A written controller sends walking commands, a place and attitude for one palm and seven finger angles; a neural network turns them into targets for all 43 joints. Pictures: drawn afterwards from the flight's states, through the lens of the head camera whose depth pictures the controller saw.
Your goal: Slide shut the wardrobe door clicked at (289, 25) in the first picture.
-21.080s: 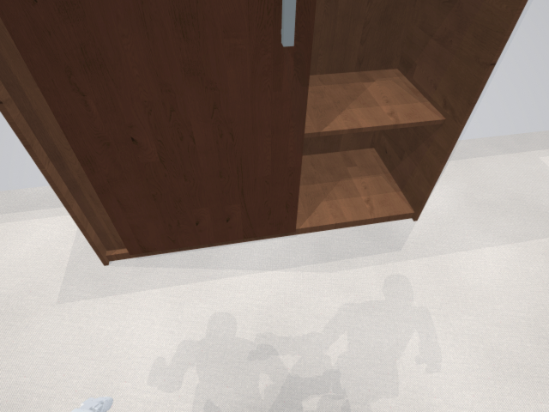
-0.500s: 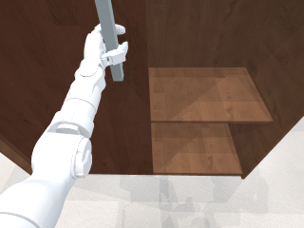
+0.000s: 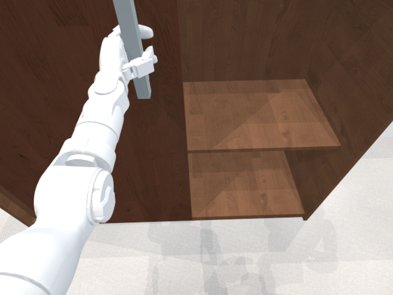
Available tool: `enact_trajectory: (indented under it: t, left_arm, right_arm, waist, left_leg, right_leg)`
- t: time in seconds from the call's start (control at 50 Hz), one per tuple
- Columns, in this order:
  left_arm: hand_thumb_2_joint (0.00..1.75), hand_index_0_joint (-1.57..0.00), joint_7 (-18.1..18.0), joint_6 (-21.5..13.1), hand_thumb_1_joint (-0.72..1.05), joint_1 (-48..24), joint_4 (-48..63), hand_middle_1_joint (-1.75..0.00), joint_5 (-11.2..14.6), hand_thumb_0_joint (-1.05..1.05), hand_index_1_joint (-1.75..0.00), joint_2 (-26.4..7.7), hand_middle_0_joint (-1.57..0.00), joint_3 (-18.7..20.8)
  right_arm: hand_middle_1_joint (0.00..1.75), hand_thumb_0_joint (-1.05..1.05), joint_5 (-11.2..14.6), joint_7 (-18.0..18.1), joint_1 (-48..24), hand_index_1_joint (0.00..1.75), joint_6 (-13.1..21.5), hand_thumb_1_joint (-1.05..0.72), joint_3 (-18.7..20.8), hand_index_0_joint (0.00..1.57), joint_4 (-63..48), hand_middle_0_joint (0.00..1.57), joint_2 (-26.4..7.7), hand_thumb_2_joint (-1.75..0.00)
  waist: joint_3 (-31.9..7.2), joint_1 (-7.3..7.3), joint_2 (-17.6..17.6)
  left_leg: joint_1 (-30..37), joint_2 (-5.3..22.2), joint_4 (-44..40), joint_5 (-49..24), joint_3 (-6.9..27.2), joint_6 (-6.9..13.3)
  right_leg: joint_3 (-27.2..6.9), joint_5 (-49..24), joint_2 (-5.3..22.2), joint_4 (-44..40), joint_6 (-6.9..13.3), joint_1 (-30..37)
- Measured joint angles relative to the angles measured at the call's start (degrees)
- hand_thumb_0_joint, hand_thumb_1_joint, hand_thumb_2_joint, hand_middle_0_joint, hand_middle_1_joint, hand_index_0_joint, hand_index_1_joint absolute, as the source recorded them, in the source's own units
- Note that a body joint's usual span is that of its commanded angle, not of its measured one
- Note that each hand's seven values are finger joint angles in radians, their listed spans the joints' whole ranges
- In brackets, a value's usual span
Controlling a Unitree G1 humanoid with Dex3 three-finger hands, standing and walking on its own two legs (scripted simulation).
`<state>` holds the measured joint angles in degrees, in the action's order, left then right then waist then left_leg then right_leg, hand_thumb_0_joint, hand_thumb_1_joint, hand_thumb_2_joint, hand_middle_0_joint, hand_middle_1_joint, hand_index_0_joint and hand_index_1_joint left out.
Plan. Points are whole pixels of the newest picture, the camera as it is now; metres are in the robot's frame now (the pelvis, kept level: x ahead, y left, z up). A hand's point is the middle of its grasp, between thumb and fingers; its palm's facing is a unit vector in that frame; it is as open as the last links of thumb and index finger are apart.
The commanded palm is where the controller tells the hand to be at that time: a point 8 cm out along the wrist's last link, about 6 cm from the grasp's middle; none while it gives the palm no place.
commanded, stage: grip the handle and tug to test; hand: left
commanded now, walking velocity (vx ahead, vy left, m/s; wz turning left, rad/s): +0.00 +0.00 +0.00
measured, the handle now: (136, 44) +0.53 +0.11 +0.24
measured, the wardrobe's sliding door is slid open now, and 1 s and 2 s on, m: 0.60 0.60 0.60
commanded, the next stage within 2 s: move the hooked fingers beside the handle in 0.26 s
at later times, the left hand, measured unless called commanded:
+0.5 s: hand (147, 61) +0.49 +0.09 +0.23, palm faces +0.00 -1.00 +0.00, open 5.7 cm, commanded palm +0.46 +0.13 +0.22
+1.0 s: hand (140, 64) +0.48 +0.10 +0.24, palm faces +0.02 -1.00 -0.01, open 12.8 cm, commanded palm +0.45 +0.15 +0.22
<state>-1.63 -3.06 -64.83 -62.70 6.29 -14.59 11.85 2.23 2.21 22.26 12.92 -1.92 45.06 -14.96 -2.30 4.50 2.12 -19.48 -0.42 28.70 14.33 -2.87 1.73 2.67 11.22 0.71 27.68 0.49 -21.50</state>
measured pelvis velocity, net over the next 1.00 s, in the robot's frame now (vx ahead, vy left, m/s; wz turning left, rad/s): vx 0.05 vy -0.01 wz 0.00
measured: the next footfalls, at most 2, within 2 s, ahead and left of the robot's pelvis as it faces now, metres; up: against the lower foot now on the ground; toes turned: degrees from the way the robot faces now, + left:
none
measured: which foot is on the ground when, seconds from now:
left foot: down 0.00-1.00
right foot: down 0.00-1.00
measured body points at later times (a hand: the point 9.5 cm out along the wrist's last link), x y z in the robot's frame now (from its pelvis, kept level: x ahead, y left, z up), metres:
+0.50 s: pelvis +0.03 +0.00 +0.00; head +0.05 -0.02 +0.45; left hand +0.49 +0.14 +0.23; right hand +0.12 -0.24 -0.12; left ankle +0.00 +0.10 -0.74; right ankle +0.03 -0.11 -0.74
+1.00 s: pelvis +0.05 -0.01 +0.01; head +0.04 -0.03 +0.46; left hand +0.47 +0.15 +0.24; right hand +0.20 -0.24 -0.10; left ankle +0.00 +0.10 -0.74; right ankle +0.03 -0.11 -0.74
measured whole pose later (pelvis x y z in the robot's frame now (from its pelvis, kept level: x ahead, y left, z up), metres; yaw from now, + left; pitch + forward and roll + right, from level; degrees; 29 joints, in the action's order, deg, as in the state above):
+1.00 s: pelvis +0.05 -0.01 +0.01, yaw +0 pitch +1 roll +0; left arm -1.5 14.8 -44.4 -28.2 8.1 -10.1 9.6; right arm 2.7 2.4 12.0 3.0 -2.4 39.1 -13.5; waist -2.9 0.7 3.7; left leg -8.4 0.3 23.7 16.3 -2.2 0.8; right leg 3.2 14.0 -0.3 23.6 1.1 -10.8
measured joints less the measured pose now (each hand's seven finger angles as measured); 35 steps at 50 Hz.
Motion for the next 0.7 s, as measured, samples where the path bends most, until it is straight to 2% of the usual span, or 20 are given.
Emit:
enact_trajectory:
  t: [0.16,0.28,0.54,0.7]
  left_arm:
    - [0.85,-0.46,-0.2,0.5,0.63,1.7,2.3,-1.4,0.4,0.0,-1.4,0.4,-0.45,-0.1]
    - [0.85,-0.46,-0.7,1.8,0.63,5.5,7.9,-1.4,0.9,0.0,-1.4,1.5,-0.45,-0.6]
    - [0.82,-0.44,-1.2,9.1,0.62,13.9,23.3,-1.39,1.3,0.0,-1.39,5.0,-0.44,-2.6]
    - [0.7,-0.41,-0.8,14.4,0.41,18.5,30.2,-1.34,1.5,0.01,-1.34,6.2,-0.4,-3.0]
  right_arm:
    - [0.3,0.01,0.0,-0.4,0.6,0.3,0.3,-0.9,0.3,0.2,-0.1,0.2,0.1,-0.9]
    - [0.3,0.01,0.2,-0.9,0.3,0.3,0.2,-0.9,0.5,0.2,-0.6,0.2,0.4,-0.9]
    - [0.3,0.01,0.6,-1.2,-4.5,0.3,-2.7,-0.9,0.9,0.2,-2.8,0.2,1.1,-0.9]
    - [0.3,0.01,0.6,-0.8,-8.5,0.3,-6.1,-0.9,0.5,0.2,-5.2,0.2,1.3,-0.9]
  waist:
    - [-0.2,-0.25,0.2]
    - [-0.6,-0.94,0.7]
    - [-1.2,-3.22,1.2]
    - [-1.1,-3.88,1.4]
  left_leg:
    - [0.6,-0.1,-0.4,0.1,-0.5,0.2]
    - [2.2,0.0,-1.4,0.5,-0.9,0.2]
    - [6.4,0.1,-3.3,1.9,-0.6,0.0]
    - [8.5,0.4,-4.1,2.5,-0.1,-0.3]
  right_leg:
    - [-0.5,0.0,0.0,-0.2,-0.2,0.4]
    - [-1.0,0.3,-0.1,-1.0,-0.3,1.7]
    - [-0.8,2.0,-0.4,-2.6,-0.2,5.8]
    - [-0.3,2.8,-0.6,-3.3,0.0,8.0]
